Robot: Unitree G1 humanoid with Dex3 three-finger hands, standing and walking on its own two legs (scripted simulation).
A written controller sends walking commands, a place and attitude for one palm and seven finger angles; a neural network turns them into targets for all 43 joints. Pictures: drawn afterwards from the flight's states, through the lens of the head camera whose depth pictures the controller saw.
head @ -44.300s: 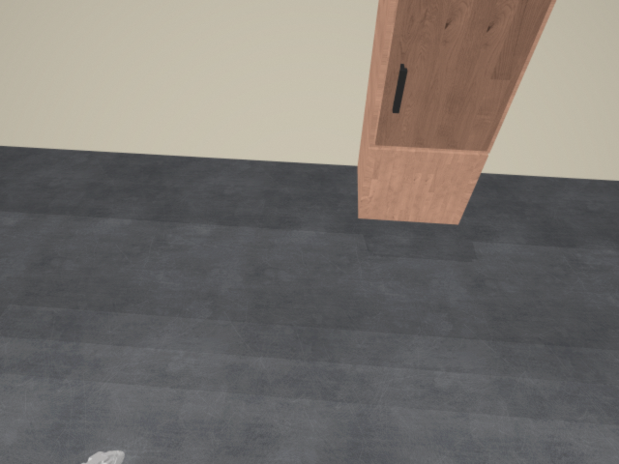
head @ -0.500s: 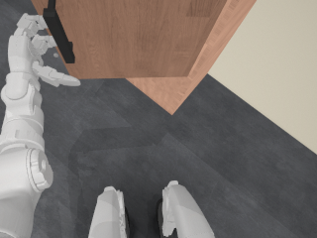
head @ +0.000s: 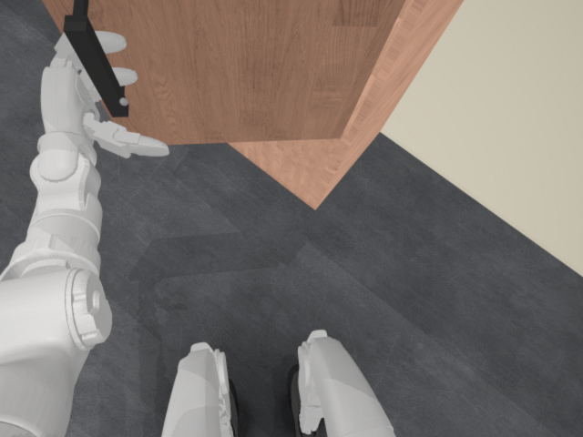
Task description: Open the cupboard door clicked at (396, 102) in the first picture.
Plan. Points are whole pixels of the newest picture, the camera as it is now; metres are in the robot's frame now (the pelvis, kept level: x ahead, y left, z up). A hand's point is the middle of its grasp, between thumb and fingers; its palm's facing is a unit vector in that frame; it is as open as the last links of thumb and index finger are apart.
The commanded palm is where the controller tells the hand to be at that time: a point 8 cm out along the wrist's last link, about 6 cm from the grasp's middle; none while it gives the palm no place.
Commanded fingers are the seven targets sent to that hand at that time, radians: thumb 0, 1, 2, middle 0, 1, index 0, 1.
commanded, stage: slide the fingers in behind the handle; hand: left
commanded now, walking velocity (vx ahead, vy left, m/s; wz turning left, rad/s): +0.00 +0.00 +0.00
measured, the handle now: (102, 61) +0.59 +0.20 +0.04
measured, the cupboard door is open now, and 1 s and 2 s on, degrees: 45 45 70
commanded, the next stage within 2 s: close the thumb around the handle in 0.44 s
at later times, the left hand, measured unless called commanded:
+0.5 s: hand (126, 101) +0.53 +0.17 +0.04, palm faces +0.05 -1.00 -0.03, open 14.2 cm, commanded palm +0.51 +0.19 +0.04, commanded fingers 0.00 -0.50 0.30 -0.30 -1.20 -0.30 -1.20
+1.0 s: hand (125, 99) +0.54 +0.17 +0.04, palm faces +0.04 -1.00 -0.03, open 8.5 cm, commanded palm +0.52 +0.19 +0.04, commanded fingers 0.00 0.84 0.88 -0.40 -1.34 -0.40 -1.34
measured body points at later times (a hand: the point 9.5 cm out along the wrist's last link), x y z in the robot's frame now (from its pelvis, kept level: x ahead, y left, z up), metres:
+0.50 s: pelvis +0.01 +0.00 +0.01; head +0.19 +0.03 +0.42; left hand +0.53 +0.22 +0.04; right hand +0.02 -0.27 -0.11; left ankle +0.03 +0.09 -0.59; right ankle +0.04 -0.11 -0.59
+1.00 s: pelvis +0.01 +0.00 +0.00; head +0.19 +0.03 +0.41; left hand +0.53 +0.22 +0.04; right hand +0.03 -0.27 -0.11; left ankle +0.03 +0.09 -0.59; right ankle +0.04 -0.11 -0.59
